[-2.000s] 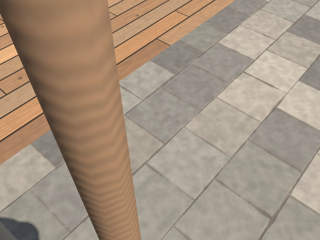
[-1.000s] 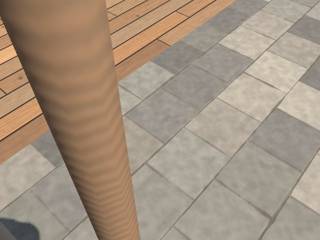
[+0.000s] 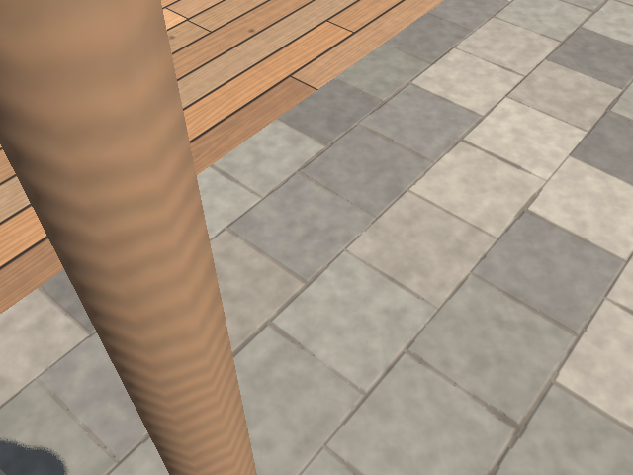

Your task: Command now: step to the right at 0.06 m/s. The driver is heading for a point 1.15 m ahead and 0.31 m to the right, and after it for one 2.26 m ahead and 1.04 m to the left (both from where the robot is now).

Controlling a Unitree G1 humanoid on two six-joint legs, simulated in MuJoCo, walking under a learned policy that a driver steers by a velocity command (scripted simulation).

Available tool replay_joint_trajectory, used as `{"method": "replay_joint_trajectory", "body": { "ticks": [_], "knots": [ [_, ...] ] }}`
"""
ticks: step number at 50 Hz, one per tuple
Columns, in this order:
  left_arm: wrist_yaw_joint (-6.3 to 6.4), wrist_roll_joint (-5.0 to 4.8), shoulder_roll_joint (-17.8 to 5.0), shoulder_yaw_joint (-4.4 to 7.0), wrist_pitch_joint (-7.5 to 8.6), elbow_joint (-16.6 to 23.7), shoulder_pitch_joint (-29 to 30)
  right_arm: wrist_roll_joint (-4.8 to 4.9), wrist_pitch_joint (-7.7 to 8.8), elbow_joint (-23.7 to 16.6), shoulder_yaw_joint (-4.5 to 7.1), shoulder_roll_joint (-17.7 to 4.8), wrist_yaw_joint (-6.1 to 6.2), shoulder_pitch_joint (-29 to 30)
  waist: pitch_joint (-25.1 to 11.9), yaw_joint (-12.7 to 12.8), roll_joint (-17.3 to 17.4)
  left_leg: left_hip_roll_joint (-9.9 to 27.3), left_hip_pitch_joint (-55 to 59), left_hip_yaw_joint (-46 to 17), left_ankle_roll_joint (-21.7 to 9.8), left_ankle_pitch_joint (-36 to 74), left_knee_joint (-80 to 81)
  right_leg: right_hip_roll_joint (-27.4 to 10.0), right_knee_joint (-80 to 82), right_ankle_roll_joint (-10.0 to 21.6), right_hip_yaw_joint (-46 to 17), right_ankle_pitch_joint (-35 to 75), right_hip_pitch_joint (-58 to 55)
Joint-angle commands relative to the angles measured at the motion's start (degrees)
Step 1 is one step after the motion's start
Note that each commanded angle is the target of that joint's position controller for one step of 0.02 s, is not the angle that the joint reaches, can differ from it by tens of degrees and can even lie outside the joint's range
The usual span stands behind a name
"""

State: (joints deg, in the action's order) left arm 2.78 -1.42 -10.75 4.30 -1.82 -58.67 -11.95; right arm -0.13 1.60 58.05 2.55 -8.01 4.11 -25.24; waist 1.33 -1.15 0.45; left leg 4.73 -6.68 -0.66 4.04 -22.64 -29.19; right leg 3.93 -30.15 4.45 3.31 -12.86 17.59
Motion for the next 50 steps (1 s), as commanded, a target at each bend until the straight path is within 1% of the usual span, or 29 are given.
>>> {"method": "replay_joint_trajectory", "body": {
  "ticks": [1,35,36,37,39,40,41,44,50],
  "knots": [
    [0.10,0.03,-5.71,0.99,0.37,1.98,-1.48,-0.02,0.22,-0.50,0.90,-4.58,0.17,-6.80,1.73,0.08,0.76,-0.49,-9.66,0.88,-2.40,5.17,4.94,-5.84,5.62,1.36,-7.10,7.51,-7.57],
    [-0.11,0.08,-5.75,0.78,0.54,2.45,-0.50,-0.14,0.21,-1.51,1.05,-4.68,0.15,-5.88,1.58,0.08,0.70,-0.69,-9.76,0.63,-2.40,5.02,4.87,-5.91,5.17,1.35,-6.93,6.84,-7.17],
    [-0.03,-0.01,-6.45,1.00,0.31,2.32,-0.83,-0.17,0.27,-1.75,1.18,-5.19,0.21,-5.96,1.52,-0.11,0.27,-0.31,-9.68,0.17,-2.96,3.81,5.27,-5.13,4.44,1.41,-6.18,4.58,-6.77],
    [0.03,-0.05,-6.60,1.12,0.23,2.80,-0.18,-0.11,0.34,-2.09,1.33,-5.95,0.27,-4.99,2.61,0.29,1.24,-0.25,-10.89,-0.12,-3.16,4.71,5.08,-5.21,4.22,1.33,-6.36,6.09,-6.46],
    [-0.08,0.25,-5.46,0.78,0.47,2.71,-0.61,-0.16,0.32,-1.61,1.00,-4.33,0.25,-5.82,1.07,0.21,0.98,-0.73,-10.18,0.68,-2.41,4.54,4.39,-6.27,5.21,1.53,-7.37,7.28,-7.56],
    [-0.21,0.26,-4.77,0.52,0.69,2.53,-0.67,-0.13,0.19,-1.21,0.84,-3.59,0.22,-6.43,0.78,0.08,0.58,-1.01,-9.54,1.06,-1.92,4.26,4.26,-6.69,5.81,1.55,-7.77,6.94,-7.58],
    [-0.34,0.23,-4.46,0.35,0.88,2.40,-0.57,-0.07,0.03,-0.90,0.77,-3.34,0.22,-6.77,0.99,0.00,0.36,-1.18,-9.11,1.24,-1.64,4.03,4.39,-6.85,6.23,1.48,-7.94,6.09,-7.26],
    [-0.72,0.29,-4.79,0.14,1.40,2.11,-0.32,0.03,-0.25,-0.26,0.80,-3.71,0.23,-6.96,2.00,0.25,0.26,-1.48,-8.54,1.29,-1.44,4.52,4.94,-6.90,6.89,1.02,-7.95,5.27,-6.65],
    [-0.98,0.24,-4.88,-0.06,1.84,1.73,0.00,0.13,-0.48,0.95,0.74,-3.59,0.07,-7.46,1.97,0.80,0.05,-1.73,-8.09,1.12,-1.57,5.84,5.82,-7.00,6.74,0.77,-7.60,6.69,-7.57]
  ]
}}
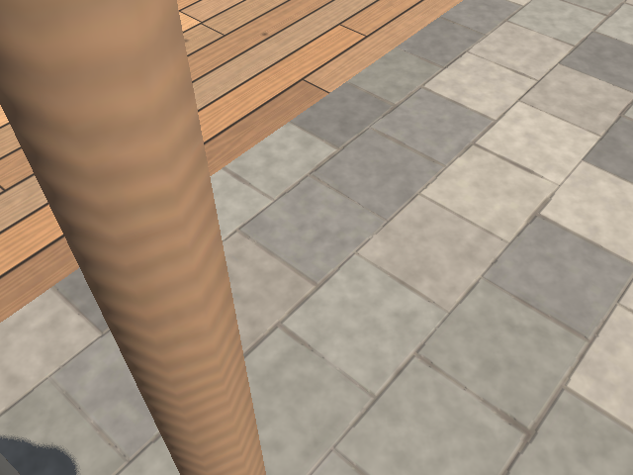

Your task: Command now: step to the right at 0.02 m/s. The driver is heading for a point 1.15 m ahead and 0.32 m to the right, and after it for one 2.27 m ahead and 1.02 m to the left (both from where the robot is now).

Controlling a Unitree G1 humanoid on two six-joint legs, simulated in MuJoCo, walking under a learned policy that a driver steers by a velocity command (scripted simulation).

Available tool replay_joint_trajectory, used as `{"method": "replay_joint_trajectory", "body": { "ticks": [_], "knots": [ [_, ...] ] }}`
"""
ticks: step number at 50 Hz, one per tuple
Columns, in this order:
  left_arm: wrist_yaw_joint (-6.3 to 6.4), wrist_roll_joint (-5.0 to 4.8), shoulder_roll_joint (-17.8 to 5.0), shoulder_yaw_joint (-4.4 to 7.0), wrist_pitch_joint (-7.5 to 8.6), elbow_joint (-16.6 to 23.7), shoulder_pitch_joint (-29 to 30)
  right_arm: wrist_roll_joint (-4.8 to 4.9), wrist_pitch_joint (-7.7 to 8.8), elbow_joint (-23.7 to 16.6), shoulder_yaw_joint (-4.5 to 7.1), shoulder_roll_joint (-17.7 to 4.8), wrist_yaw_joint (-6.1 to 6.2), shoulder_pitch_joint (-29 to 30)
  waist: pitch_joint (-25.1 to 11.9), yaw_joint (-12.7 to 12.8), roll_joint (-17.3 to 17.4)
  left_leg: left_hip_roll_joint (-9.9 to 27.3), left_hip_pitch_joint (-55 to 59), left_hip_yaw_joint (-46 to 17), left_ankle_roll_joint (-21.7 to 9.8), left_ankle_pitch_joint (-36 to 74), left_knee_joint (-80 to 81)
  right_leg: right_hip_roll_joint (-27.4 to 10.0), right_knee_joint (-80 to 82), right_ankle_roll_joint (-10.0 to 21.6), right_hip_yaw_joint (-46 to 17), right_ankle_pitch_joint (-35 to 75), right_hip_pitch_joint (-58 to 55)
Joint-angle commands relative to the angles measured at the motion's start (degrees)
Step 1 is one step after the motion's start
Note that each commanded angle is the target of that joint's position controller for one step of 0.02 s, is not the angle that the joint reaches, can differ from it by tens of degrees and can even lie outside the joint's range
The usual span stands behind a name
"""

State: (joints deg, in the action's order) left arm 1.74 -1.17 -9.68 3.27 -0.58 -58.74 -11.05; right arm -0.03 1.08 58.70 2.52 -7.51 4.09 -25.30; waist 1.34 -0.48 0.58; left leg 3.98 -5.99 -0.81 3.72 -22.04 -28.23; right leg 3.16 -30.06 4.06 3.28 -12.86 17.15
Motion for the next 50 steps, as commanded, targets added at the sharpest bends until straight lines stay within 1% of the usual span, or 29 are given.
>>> {"method": "replay_joint_trajectory", "body": {
  "ticks": [1,13,14,15,19,25,26,28,30,33,37,50],
  "knots": [
    [0.04,-0.02,-5.88,0.94,0.63,1.74,-0.85,0.02,0.01,0.47,0.76,-4.01,0.07,-7.47,1.95,0.21,-0.06,-1.04,-8.76,1.25,-1.29,5.44,4.97,-6.21,6.58,1.13,-7.46,6.84,-7.23],
    [0.06,-0.03,-5.41,0.79,0.55,0.97,-0.56,-0.08,-0.15,1.62,0.59,-3.32,-0.14,-8.19,2.19,0.71,0.18,-1.70,-9.00,1.11,-1.97,7.13,5.83,-5.83,5.36,0.55,-5.89,7.76,-7.50],
    [-0.03,0.76,-4.34,0.51,0.37,0.66,-1.38,-0.13,-0.28,2.72,0.39,-3.34,-0.21,-8.87,2.51,1.49,0.51,-2.02,-8.43,0.47,-1.80,6.09,7.94,-6.35,6.34,0.95,-6.00,7.26,-6.68],
    [-0.01,0.67,-4.77,0.62,0.27,0.44,-1.58,-0.05,-0.34,2.85,0.42,-3.37,-0.24,-8.62,3.67,1.50,0.35,-2.09,-8.56,0.52,-1.74,5.92,8.40,-6.00,6.33,0.81,-5.75,6.99,-6.37],
    [0.11,0.39,-5.35,0.77,0.22,-0.18,-2.23,-0.06,-0.22,3.59,0.39,-3.54,-0.33,-8.59,3.22,1.69,-0.08,-2.49,-7.75,0.73,-1.99,6.57,9.41,-5.82,6.14,0.52,-5.65,8.28,-6.92],
    [0.40,0.36,-5.24,0.88,0.19,-0.89,-3.02,-0.06,-0.26,4.27,0.25,-3.27,-0.38,-8.74,2.89,1.68,-0.11,-2.74,-7.27,0.88,-2.26,7.43,10.21,-5.78,6.10,0.23,-5.48,9.17,-7.18],
    [0.45,0.46,-4.85,0.79,0.17,-1.18,-3.51,-0.07,-0.32,4.66,0.10,-2.82,-0.35,-9.22,2.23,1.73,-0.06,-3.03,-6.90,1.19,-2.32,6.02,10.51,-5.76,6.59,0.14,-5.48,6.99,-7.49],
    [0.54,0.36,-4.93,0.81,0.18,-1.36,-3.51,-0.05,-0.35,4.63,0.04,-2.93,-0.31,-8.80,3.52,1.76,-0.21,-3.00,-7.23,1.09,-2.41,6.37,10.83,-5.65,6.84,-0.03,-5.51,6.28,-6.61],
    [0.61,0.24,-5.31,0.94,0.20,-1.67,-3.89,-0.06,-0.16,4.41,0.07,-3.37,-0.42,-8.56,4.06,1.58,-0.52,-2.60,-7.35,0.74,-2.49,8.84,10.85,-5.39,6.10,-0.15,-5.16,9.67,-6.47],
    [0.91,0.21,-5.17,1.03,-0.19,-2.33,-5.15,-0.09,0.30,4.52,-0.10,-3.29,-0.86,-8.87,2.62,1.48,-0.14,-2.25,-7.40,0.70,-2.65,10.36,11.05,-5.08,5.32,-0.40,-4.66,12.18,-8.30],
    [1.29,0.20,-5.31,1.19,-0.84,-2.80,-5.88,-0.10,0.64,4.38,-0.33,-3.28,-1.20,-8.29,3.01,1.39,0.54,-1.91,-8.03,0.61,-2.81,10.06,11.60,-4.92,5.52,-0.57,-4.71,11.92,-8.80],
    [1.65,0.16,-5.68,1.60,-1.44,-3.46,-7.28,0.03,0.99,4.03,-0.44,-3.83,-1.13,-7.59,3.26,0.94,0.53,-1.25,-8.37,0.82,-2.89,8.78,11.91,-4.60,6.41,-0.46,-5.09,12.83,-9.45]
  ]
}}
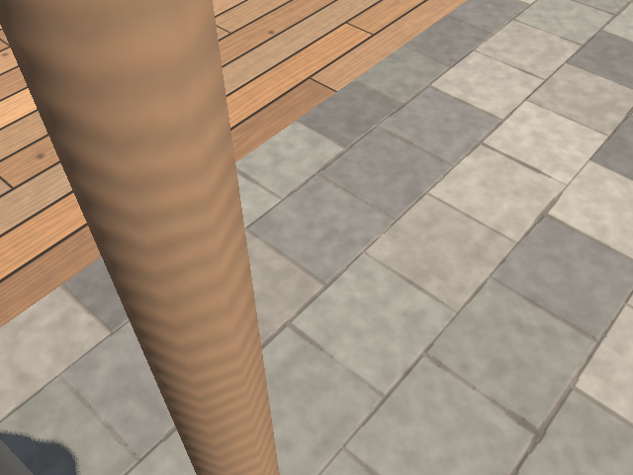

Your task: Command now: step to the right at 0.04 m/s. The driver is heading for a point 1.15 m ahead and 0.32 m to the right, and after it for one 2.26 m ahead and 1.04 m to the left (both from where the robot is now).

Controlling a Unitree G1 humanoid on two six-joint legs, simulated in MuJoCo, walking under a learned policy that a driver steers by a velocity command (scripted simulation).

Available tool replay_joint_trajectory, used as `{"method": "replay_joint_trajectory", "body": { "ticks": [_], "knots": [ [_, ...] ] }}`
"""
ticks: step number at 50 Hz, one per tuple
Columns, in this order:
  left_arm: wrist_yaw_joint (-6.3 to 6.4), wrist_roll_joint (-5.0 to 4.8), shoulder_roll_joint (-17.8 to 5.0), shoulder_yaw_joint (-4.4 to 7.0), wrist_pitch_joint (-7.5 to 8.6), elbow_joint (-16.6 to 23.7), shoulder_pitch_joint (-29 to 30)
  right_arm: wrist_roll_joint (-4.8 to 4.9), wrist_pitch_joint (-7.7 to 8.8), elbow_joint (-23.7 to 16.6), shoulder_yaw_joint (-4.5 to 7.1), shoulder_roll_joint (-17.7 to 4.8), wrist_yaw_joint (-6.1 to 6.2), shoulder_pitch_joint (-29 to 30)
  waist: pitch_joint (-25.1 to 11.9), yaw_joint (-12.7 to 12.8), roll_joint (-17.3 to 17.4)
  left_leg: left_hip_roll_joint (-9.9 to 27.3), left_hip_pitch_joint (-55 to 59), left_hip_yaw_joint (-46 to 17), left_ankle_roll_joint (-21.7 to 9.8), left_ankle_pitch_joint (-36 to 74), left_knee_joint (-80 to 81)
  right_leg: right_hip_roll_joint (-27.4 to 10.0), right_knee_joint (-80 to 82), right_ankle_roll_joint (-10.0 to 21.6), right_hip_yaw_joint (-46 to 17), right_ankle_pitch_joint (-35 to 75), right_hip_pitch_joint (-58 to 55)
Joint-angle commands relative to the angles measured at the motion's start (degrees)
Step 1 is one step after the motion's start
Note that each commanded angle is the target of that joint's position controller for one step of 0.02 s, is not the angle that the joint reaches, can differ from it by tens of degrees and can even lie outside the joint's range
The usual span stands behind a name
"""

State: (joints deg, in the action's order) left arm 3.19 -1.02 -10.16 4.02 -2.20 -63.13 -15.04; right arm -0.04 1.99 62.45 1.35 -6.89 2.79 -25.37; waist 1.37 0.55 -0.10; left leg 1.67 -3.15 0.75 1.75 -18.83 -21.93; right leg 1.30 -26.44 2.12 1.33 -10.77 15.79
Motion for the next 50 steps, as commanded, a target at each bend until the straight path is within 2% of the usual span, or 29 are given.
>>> {"method": "replay_joint_trajectory", "body": {
  "ticks": [1,6,7,8,12,33,34,35,36,37,39,40,41,43,46,50],
  "knots": [
    [0.22,0.01,-5.22,0.87,0.17,0.95,-3.34,0.05,0.07,0.24,0.73,-4.49,0.20,-7.48,3.19,-0.12,1.20,1.09,-11.21,-0.69,-0.90,5.43,5.57,-2.72,2.85,1.53,-3.18,10.80,-8.13],
    [0.28,-0.01,-5.31,0.95,0.16,1.13,-3.52,0.10,0.00,0.08,0.75,-4.69,0.35,-7.36,3.00,-0.22,1.15,1.20,-11.20,-0.44,-0.72,4.67,5.32,-2.65,3.13,1.81,-3.37,11.01,-8.28],
    [0.16,-0.79,-6.15,1.15,0.46,1.16,-3.36,0.11,-0.13,-1.05,1.11,-5.38,0.50,-6.45,2.56,-0.72,1.76,1.51,-11.34,-0.29,-1.10,5.53,3.38,-2.53,2.07,1.64,-3.52,12.08,-9.04],
    [0.07,-0.74,-6.04,1.12,0.63,1.27,-3.29,0.09,-0.24,-1.22,1.08,-5.15,0.64,-6.64,1.53,-0.81,1.36,1.59,-11.35,-0.30,-1.15,5.35,2.90,-2.66,1.95,1.73,-3.54,12.37,-9.37],
    [-0.03,-0.41,-5.40,1.02,0.71,1.84,-2.56,0.08,-0.59,-1.76,1.09,-4.81,0.93,-7.04,2.52,-1.07,1.03,1.71,-12.44,-0.27,-0.89,3.33,1.67,-2.74,2.17,1.88,-3.66,10.17,-8.25],
    [-0.39,-0.44,-5.51,0.91,1.08,3.86,0.02,-0.03,-0.43,-2.70,1.31,-4.82,1.14,-7.78,2.72,-1.08,1.22,1.78,-12.68,-0.37,-0.11,1.77,-0.05,-3.14,2.52,2.46,-4.33,6.38,-6.91],
    [-0.03,-0.90,-8.46,1.82,0.32,3.77,-0.06,-0.20,-0.18,-4.31,1.87,-7.02,1.30,-6.78,3.31,-1.89,-0.26,3.40,-12.57,-2.38,-1.80,1.55,0.78,-0.91,-0.25,2.67,-2.26,3.74,-5.10],
    [0.19,-0.66,-8.05,1.95,-0.04,5.00,1.32,-0.13,0.07,-4.91,2.39,-9.33,1.47,-5.41,4.46,-1.20,3.34,4.59,-14.20,-4.35,-2.87,2.32,1.37,-0.54,-1.98,2.32,-1.96,5.60,-3.96],
    [0.19,-0.23,-7.47,1.89,-0.11,5.66,1.46,-0.17,0.24,-5.18,2.42,-9.04,1.62,-4.91,3.92,-0.92,5.18,5.13,-14.82,-4.99,-3.25,2.08,1.41,-0.98,-2.40,2.22,-2.38,7.64,-4.35],
    [0.07,-0.09,-7.04,1.85,-0.02,5.82,0.94,-0.21,0.29,-5.11,2.26,-7.73,1.69,-5.27,2.89,-0.79,4.89,4.71,-15.24,-4.34,-2.80,1.19,0.63,-1.62,-1.90,2.43,-3.09,9.55,-5.79],
    [-0.17,-0.23,-5.83,1.50,0.40,5.22,-0.71,-0.07,0.00,-4.64,1.79,-4.85,1.72,-6.84,0.53,-1.04,0.89,2.46,-14.74,-1.07,-0.48,-0.57,-2.27,-3.80,0.96,3.55,-5.56,9.41,-8.40],
    [-0.27,-0.25,-4.52,0.97,0.65,5.02,-0.54,0.00,-0.26,-4.34,1.52,-3.71,1.71,-7.55,0.24,-1.56,-0.40,1.79,-13.26,-0.08,0.52,-0.84,-3.05,-4.62,2.62,3.98,-6.66,6.61,-7.42],
    [-0.40,-0.28,-4.02,0.63,0.91,5.07,0.09,0.05,-0.54,-4.12,1.42,-3.46,1.73,-7.91,1.00,-1.88,-0.48,1.48,-12.29,0.29,1.02,-0.71,-3.07,-4.83,3.64,3.95,-7.05,4.03,-5.90],
    [-0.74,-0.21,-5.01,0.51,1.47,5.25,0.86,0.02,-0.86,-3.74,1.51,-4.18,1.77,-8.22,2.50,-1.86,0.20,1.30,-11.60,0.33,1.11,0.06,-2.65,-4.67,4.42,3.38,-6.93,2.20,-4.29],
    [-1.06,-0.21,-6.09,0.47,2.05,5.25,0.97,0.11,-0.96,-3.23,1.60,-4.94,1.62,-8.52,2.52,-1.47,0.19,1.40,-11.22,0.00,0.95,0.84,-2.01,-4.68,4.31,2.95,-6.70,3.65,-4.95],
    [-1.19,-0.27,-5.99,0.33,2.32,5.37,1.41,0.16,-1.02,-2.66,1.59,-4.92,1.44,-8.40,2.22,-0.95,0.52,1.36,-11.19,-0.22,0.89,1.95,-1.26,-4.61,3.68,2.92,-6.17,5.62,-6.08]
  ]
}}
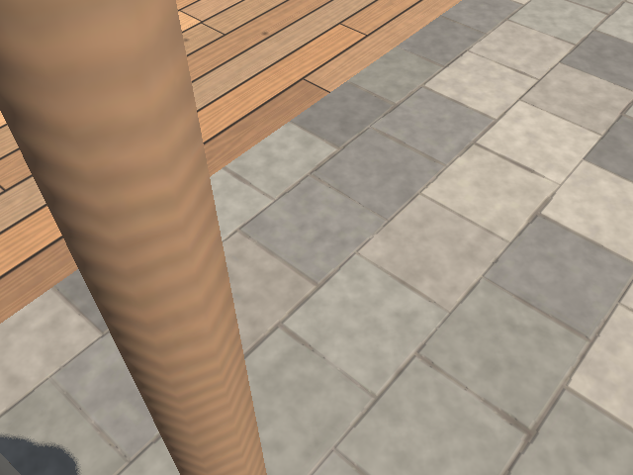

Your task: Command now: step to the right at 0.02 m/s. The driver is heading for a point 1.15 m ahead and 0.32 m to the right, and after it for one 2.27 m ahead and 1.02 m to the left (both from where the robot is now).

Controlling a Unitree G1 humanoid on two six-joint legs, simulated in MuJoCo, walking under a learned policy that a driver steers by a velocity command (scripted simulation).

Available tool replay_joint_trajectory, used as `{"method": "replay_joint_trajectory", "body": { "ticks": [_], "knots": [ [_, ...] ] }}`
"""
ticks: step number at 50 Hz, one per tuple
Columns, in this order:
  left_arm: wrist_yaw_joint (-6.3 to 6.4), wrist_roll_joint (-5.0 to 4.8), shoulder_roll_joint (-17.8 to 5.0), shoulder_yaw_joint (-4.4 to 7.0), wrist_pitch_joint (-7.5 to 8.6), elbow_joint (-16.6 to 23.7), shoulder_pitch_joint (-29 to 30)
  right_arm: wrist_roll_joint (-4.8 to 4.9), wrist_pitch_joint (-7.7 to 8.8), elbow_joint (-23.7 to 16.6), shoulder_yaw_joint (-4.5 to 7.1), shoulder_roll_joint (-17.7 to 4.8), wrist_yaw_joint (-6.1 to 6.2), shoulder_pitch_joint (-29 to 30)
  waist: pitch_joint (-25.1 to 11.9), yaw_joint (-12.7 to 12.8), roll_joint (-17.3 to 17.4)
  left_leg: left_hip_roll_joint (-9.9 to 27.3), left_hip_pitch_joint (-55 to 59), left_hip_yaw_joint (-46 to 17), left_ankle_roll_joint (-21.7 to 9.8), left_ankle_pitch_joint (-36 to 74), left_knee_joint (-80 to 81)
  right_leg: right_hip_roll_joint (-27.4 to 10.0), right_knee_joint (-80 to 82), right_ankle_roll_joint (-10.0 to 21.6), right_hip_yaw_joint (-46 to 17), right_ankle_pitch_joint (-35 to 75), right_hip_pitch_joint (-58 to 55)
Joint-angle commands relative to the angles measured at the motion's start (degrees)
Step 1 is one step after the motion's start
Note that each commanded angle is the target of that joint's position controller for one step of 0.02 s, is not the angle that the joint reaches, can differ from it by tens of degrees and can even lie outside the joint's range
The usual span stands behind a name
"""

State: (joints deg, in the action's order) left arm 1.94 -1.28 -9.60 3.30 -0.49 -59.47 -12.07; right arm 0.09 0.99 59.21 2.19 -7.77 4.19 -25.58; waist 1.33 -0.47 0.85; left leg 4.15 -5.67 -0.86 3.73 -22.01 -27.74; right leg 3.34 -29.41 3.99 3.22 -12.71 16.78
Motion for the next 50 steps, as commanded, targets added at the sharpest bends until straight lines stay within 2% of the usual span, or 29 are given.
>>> {"method": "replay_joint_trajectory", "body": {
  "ticks": [1,13,14,15,19,24,25,35,42,50],
  "knots": [
    [0.03,-0.02,-6.43,1.02,0.63,1.72,-1.46,0.03,-0.04,0.72,0.75,-3.95,0.01,-8.21,2.22,0.17,-0.33,-1.16,-8.66,1.36,-1.13,5.37,4.71,-6.59,6.51,1.04,-7.88,7.80,-7.23],
    [-0.10,0.05,-5.60,0.85,0.53,1.56,-0.51,-0.10,-0.14,1.67,0.68,-3.12,-0.23,-8.84,2.27,0.71,0.00,-1.85,-9.13,1.23,-1.87,7.39,5.44,-6.11,4.80,0.59,-5.94,9.03,-7.62],
    [-0.17,0.80,-4.59,0.58,0.34,1.27,-1.27,-0.17,-0.27,2.71,0.49,-3.12,-0.31,-9.54,2.62,1.42,0.28,-2.10,-8.44,0.53,-1.73,6.46,7.64,-6.54,5.74,0.98,-5.95,8.33,-6.58],
    [-0.14,0.71,-4.92,0.66,0.22,1.05,-1.45,-0.10,-0.30,2.82,0.54,-3.19,-0.35,-9.20,3.84,1.46,0.16,-2.22,-8.73,0.60,-1.75,6.12,8.11,-6.15,5.74,0.77,-5.59,7.96,-6.29],
    [0.00,0.44,-5.54,0.80,0.13,0.51,-2.06,-0.11,-0.14,3.48,0.52,-3.31,-0.48,-9.23,3.44,1.65,-0.26,-2.62,-8.01,0.78,-2.00,6.81,9.12,-5.93,5.46,0.44,-5.49,8.86,-6.83],
    [0.25,0.53,-5.06,0.75,0.08,-0.20,-2.87,-0.17,-0.16,4.28,0.30,-2.55,-0.52,-9.80,2.51,1.67,-0.20,-3.13,-7.31,1.20,-2.28,6.05,10.03,-5.88,5.78,0.13,-5.33,7.24,-7.27],
    [0.29,0.45,-5.08,0.75,0.08,-0.26,-2.73,-0.13,-0.20,4.25,0.27,-2.51,-0.50,-9.54,3.39,1.64,-0.31,-3.13,-7.60,1.14,-2.34,6.01,10.26,-5.82,5.95,0.02,-5.38,6.40,-6.71],
    [0.80,0.29,-5.37,1.01,-0.27,-1.60,-4.99,-0.14,0.25,4.29,0.08,-2.95,-0.97,-9.59,2.94,1.50,-0.36,-2.62,-7.50,0.81,-2.74,11.30,10.57,-5.40,4.46,-0.54,-4.62,12.71,-7.72],
    [1.25,0.27,-5.46,1.22,-1.11,-2.37,-6.07,-0.15,0.80,4.09,-0.19,-2.99,-1.43,-8.98,3.51,1.36,0.24,-2.14,-8.37,0.64,-3.01,10.68,11.34,-5.20,4.91,-0.91,-4.71,12.06,-8.37],
    [1.23,0.36,-5.57,1.34,-1.09,-2.54,-6.54,0.04,0.75,4.29,-0.25,-3.10,-1.20,-9.09,3.61,1.32,0.32,-2.36,-8.47,1.15,-2.89,9.00,11.32,-5.37,5.64,-0.79,-5.10,12.34,-8.63]
  ]
}}
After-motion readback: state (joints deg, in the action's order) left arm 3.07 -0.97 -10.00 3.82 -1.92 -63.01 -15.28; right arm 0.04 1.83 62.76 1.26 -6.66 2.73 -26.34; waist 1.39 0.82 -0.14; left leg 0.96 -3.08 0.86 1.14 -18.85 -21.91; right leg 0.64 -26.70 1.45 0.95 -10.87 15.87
